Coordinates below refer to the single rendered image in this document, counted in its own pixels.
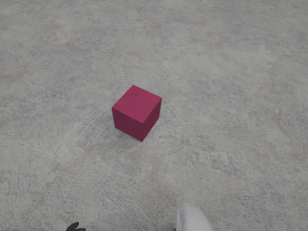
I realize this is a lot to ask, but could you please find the right robot thigh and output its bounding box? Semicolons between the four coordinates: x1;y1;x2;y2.
175;205;214;231

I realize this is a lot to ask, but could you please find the carton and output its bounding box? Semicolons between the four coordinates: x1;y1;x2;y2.
112;85;162;142

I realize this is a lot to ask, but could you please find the left robot hand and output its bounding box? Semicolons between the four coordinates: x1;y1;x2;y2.
65;221;86;231

